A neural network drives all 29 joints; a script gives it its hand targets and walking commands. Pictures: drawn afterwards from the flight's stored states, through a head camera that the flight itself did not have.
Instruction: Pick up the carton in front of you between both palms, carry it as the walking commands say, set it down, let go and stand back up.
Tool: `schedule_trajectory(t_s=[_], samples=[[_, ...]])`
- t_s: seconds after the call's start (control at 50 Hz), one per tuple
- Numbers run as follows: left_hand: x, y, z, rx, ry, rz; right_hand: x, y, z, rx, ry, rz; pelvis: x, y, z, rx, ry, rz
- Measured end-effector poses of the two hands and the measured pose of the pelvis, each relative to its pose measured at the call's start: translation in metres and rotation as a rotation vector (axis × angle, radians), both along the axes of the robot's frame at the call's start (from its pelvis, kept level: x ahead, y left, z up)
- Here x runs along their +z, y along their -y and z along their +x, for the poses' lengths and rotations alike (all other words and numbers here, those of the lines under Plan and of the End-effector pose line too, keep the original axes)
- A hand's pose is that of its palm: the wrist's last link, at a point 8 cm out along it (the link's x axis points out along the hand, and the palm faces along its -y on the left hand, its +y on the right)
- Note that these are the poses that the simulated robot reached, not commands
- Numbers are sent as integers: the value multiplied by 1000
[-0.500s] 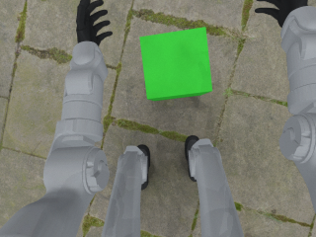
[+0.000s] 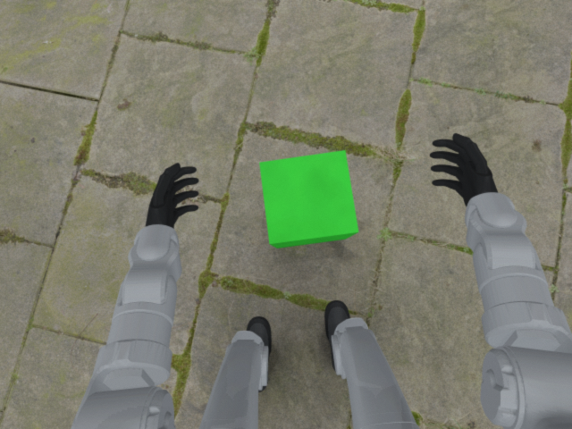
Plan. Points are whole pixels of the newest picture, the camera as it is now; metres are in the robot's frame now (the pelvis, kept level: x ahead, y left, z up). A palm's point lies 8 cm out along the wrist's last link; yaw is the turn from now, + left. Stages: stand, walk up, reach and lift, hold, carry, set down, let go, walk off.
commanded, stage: let go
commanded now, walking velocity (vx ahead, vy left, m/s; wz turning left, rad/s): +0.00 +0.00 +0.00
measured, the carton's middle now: (307, 205) +0.47 -0.03 -0.58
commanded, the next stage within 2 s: stand in 1.00 s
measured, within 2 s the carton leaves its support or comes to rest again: neither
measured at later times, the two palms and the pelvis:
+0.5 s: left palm (51, 358) +0.23 +0.25 +0.00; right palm (511, 323) +0.24 -0.21 -0.01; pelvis +0.06 +0.03 +0.07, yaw -1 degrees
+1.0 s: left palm (41, 377) +0.22 +0.25 +0.01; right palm (523, 358) +0.21 -0.21 +0.01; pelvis +0.06 +0.02 +0.07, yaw +0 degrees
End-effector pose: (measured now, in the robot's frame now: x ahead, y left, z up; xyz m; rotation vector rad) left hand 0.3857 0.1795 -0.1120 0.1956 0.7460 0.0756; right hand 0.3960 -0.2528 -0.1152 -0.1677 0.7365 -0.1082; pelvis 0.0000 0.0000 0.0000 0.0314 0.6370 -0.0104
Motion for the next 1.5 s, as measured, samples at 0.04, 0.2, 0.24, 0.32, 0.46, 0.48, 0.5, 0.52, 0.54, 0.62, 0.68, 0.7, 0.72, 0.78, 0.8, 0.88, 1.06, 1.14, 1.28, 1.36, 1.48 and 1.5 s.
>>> schedule_trajectory(t_s=[0.04,0.2,0.24,0.32,0.46,0.48,0.5,0.52,0.54,0.62,0.68,0.7,0.72,0.78,0.8,0.88,1.06,1.14,1.28,1.36,1.48,1.5], samples=[[11,-7,-11,-3,-4,-3,11,-2,-12,4,-1,4,8,-2,5,0,30,-3],[51,-34,-58,1,-13,-16,50,-15,-57,19,-9,8,33,-9,25,3,161,-20],[60,-40,-72,5,-17,-17,58,-19,-70,21,-14,8,39,-11,30,5,199,-24],[76,-52,-99,10,-24,-20,74,-28,-97,21,-23,9,51,-16,39,6,281,-31],[105,-70,-142,17,-30,-21,102,-39,-143,19,-34,10,69,-23,54,7,448,-39],[108,-72,-147,17,-30,-20,106,-40,-149,19,-35,10,71,-24,56,7,471,-40],[111,-74,-151,16,-30,-20,109,-41,-154,19,-36,9,72,-25,57,7,494,-41],[114,-76,-155,14,-30,-19,112,-42,-159,19,-37,9,73,-26,59,7,515,-42],[116,-78,-158,11,-30,-18,114,-43,-163,19,-38,9,74,-27,60,7,535,-42],[121,-82,-164,1,-31,-19,121,-45,-174,22,-45,9,76,-29,62,7,608,-44],[122,-82,-165,-5,-33,-21,123,-46,-178,25,-50,11,76,-29,61,7,650,-46],[122,-82,-164,-7,-34,-22,124,-47,-179,26,-51,11,76,-29,61,6,662,-47],[123,-81,-164,-8,-35,-22,124,-47,-179,26,-53,12,76,-29,60,6,673,-47],[123,-79,-162,-11,-37,-22,125,-47,-180,27,-57,12,75,-29,59,4,698,-49],[123,-78,-162,-11,-38,-22,124,-47,-180,27,-58,12,75,-29,58,3,704,-49],[123,-75,-163,-11,-44,-20,124,-46,-181,25,-62,12,74,-27,57,2,721,-49],[120,-85,-167,31,-55,62,114,-30,-188,16,-80,-47,71,-22,57,11,692,-41],[111,-108,-176,54,-91,129,109,-7,-194,-5,-113,-118,68,-20,59,13,658,-39],[100,-125,-183,65,-152,166,107,16,-197,-21,-154,-180,68,-19,67,17,636,-39],[97,-125,-181,62,-167,166,107,18,-194,-23,-162,-189,68,-19,71,19,635,-39],[95,-123,-177,61,-174,162,104,15,-191,-19,-175,-188,69,-19,74,20,637,-38],[95,-124,-177,62,-175,162,104,15,-191,-18,-178,-187,69,-19,74,21,638,-37]])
